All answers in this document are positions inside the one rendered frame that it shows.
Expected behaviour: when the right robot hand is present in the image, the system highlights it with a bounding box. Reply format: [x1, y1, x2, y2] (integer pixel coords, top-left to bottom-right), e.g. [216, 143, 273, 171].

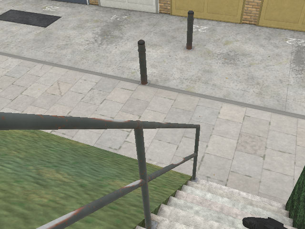
[242, 217, 288, 229]

